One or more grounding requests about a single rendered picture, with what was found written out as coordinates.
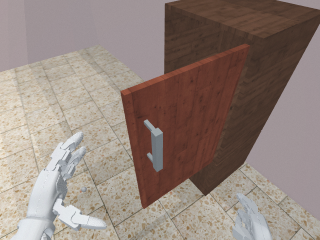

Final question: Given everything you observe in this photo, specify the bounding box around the left robot forearm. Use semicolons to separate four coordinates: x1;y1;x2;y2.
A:
10;217;56;240

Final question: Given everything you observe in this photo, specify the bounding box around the handle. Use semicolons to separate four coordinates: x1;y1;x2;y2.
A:
144;120;163;172

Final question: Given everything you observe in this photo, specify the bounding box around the cupboard door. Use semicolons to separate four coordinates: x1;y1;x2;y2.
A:
120;44;250;209

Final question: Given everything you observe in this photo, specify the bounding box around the robot left hand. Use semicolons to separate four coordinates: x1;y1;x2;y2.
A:
26;131;107;232

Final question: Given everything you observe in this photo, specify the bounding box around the robot right hand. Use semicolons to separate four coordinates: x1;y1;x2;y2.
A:
232;192;273;240

